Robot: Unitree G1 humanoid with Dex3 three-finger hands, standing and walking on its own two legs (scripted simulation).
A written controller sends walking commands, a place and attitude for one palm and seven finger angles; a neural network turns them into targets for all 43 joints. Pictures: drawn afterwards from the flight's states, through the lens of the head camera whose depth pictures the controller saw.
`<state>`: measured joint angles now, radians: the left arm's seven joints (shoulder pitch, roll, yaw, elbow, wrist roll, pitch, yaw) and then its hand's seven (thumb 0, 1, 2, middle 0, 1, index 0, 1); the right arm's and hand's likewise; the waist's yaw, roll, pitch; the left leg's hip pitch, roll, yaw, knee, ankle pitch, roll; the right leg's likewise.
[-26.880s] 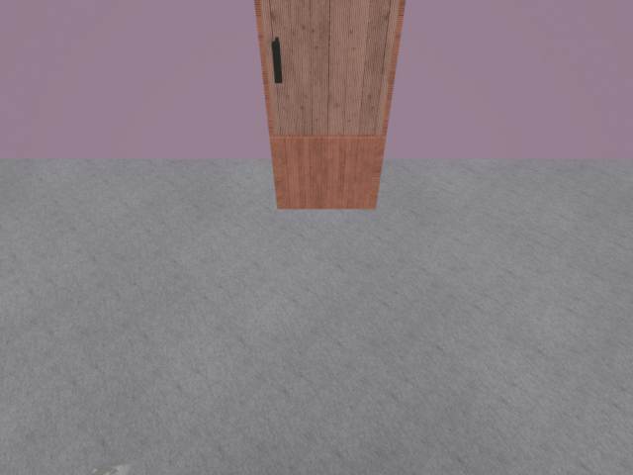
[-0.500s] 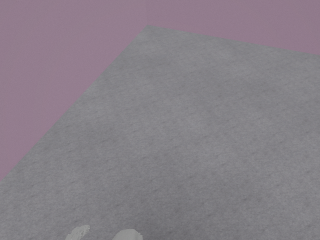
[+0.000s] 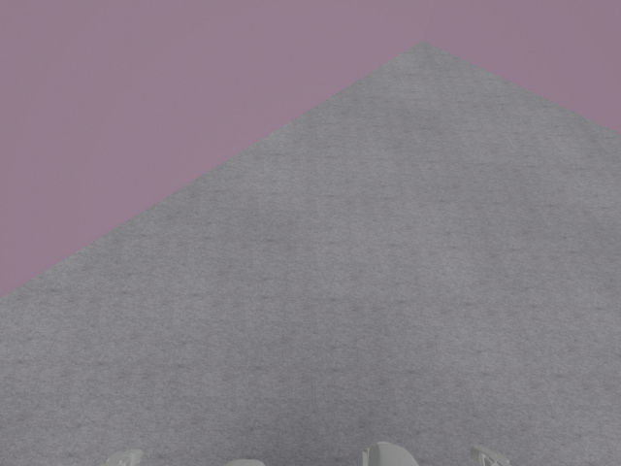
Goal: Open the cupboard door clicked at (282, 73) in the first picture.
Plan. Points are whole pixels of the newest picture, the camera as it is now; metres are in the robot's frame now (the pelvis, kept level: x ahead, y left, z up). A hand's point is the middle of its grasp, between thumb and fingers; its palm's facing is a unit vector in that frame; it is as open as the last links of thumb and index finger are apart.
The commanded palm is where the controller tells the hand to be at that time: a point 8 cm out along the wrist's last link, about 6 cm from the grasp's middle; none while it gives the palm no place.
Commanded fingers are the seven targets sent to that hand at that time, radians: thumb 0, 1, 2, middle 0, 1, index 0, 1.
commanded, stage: turn to face it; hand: left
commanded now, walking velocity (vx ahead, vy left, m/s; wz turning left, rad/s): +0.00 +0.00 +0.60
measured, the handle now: out of the picture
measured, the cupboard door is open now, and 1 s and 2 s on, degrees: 45 45 45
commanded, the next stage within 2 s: none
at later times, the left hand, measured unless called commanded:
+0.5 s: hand out of the picture +0.02 +0.14 -0.17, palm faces +0.33 -0.92 -0.23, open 7.4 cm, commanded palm none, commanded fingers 0.00 0.90 0.90 -0.20 -0.30 -0.20 -0.30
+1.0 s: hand out of the picture +0.01 +0.14 -0.15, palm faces +0.57 -0.76 -0.31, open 7.4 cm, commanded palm none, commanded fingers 0.00 0.90 0.90 -0.20 -0.30 -0.20 -0.30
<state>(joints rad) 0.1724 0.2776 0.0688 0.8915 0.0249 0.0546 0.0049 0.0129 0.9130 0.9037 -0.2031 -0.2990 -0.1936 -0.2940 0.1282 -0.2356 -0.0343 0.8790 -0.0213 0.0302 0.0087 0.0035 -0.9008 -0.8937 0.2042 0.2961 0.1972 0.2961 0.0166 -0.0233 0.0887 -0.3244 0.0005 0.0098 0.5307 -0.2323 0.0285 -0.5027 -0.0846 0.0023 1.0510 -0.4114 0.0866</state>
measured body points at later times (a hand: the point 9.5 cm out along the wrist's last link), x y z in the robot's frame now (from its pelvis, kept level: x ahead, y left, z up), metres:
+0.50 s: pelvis +0.02 -0.06 +0.00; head +0.07 -0.04 +0.44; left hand +0.00 +0.19 -0.15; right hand +0.19 -0.28 -0.14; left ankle -0.02 +0.06 -0.71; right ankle +0.02 -0.17 -0.74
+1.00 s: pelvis +0.04 -0.09 -0.01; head +0.10 -0.08 +0.44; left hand -0.02 +0.18 -0.13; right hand +0.26 -0.26 -0.16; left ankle -0.04 +0.02 -0.69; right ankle +0.10 -0.19 -0.74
